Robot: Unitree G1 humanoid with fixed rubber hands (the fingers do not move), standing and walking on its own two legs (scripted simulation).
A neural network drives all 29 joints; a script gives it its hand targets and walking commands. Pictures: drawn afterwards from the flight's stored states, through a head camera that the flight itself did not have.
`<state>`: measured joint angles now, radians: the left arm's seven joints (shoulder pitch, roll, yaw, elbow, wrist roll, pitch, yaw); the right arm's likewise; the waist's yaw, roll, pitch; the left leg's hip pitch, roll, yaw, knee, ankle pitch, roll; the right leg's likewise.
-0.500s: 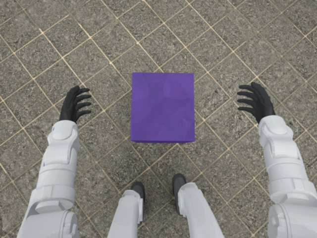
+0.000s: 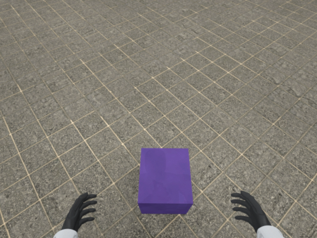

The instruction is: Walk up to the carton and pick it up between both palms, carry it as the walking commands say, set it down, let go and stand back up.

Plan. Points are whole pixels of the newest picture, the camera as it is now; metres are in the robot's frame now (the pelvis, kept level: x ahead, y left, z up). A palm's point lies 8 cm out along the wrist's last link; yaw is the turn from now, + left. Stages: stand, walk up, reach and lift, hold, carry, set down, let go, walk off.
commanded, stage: let go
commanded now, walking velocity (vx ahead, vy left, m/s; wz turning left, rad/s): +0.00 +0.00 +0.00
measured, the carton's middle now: (164, 182) +0.46 -0.03 -0.63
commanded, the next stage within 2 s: stand in 0.52 s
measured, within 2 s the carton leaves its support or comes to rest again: neither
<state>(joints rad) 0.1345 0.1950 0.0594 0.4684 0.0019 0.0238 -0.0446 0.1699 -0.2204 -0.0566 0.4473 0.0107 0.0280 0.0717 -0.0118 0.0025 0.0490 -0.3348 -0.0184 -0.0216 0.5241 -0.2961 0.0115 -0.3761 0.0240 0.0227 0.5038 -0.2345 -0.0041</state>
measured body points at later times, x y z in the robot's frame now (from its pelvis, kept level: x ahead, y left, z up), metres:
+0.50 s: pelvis +0.01 +0.00 +0.00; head +0.02 +0.00 +0.45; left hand +0.18 +0.23 -0.07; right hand +0.18 -0.23 -0.07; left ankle -0.02 +0.11 -0.74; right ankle +0.01 -0.12 -0.74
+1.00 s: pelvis +0.03 -0.01 +0.00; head +0.03 -0.01 +0.45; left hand +0.16 +0.29 -0.09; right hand +0.17 -0.30 -0.09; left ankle -0.02 +0.11 -0.74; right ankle +0.01 -0.12 -0.74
